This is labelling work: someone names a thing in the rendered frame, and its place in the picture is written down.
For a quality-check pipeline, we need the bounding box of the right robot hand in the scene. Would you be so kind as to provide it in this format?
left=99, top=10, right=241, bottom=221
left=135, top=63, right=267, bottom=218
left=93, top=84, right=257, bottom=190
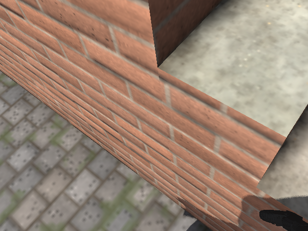
left=259, top=210, right=308, bottom=231

